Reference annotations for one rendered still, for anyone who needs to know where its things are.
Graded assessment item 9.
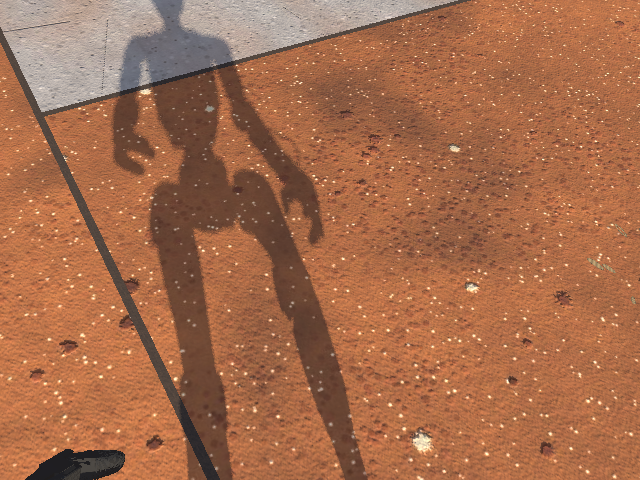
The left robot hand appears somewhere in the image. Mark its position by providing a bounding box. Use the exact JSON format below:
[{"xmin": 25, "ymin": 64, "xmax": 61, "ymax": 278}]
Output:
[{"xmin": 25, "ymin": 449, "xmax": 125, "ymax": 480}]

